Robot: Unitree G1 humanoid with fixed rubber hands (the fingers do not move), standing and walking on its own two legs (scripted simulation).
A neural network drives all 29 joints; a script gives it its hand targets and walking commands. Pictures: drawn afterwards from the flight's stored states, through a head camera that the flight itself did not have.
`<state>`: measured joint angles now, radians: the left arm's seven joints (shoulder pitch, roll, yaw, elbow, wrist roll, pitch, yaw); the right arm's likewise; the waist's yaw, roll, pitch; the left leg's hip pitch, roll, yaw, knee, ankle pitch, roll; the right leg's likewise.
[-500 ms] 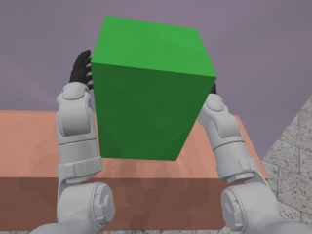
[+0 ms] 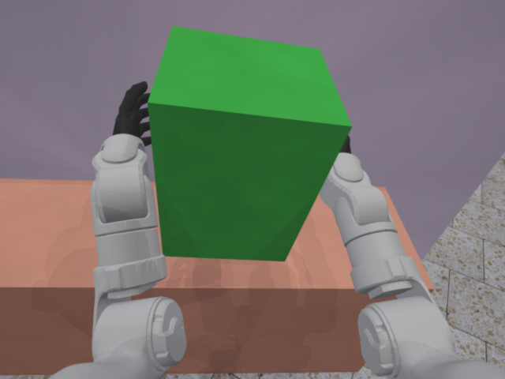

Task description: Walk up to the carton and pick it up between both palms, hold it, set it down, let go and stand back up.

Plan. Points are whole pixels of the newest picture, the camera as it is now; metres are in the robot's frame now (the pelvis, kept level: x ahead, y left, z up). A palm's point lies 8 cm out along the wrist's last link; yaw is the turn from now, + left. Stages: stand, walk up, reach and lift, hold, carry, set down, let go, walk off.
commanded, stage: hold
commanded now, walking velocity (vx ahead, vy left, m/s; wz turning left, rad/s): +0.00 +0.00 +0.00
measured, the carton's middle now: (236, 159) +0.37 +0.01 +0.19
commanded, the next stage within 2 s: none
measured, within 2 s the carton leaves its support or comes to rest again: neither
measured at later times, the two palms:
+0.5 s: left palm (127, 139) +0.36 +0.16 +0.23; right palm (336, 151) +0.36 -0.14 +0.21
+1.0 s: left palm (129, 140) +0.36 +0.16 +0.23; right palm (336, 151) +0.36 -0.14 +0.21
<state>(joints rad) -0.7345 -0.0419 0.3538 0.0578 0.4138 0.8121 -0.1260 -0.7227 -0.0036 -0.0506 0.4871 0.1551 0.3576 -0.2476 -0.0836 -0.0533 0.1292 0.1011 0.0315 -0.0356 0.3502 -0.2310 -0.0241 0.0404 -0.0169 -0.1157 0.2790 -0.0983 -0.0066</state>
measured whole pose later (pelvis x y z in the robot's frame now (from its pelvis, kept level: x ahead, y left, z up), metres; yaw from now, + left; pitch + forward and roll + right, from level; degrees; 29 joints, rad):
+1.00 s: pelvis +0.00 +0.00 +0.00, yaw +0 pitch -13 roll -1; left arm -0.73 -0.05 0.36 0.07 0.41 0.79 -0.12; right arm -0.73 0.00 -0.06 0.50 0.14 0.35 -0.23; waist -0.08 -0.05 0.12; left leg 0.10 0.03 -0.03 0.35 -0.22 -0.02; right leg 0.04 -0.02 -0.11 0.28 -0.09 -0.01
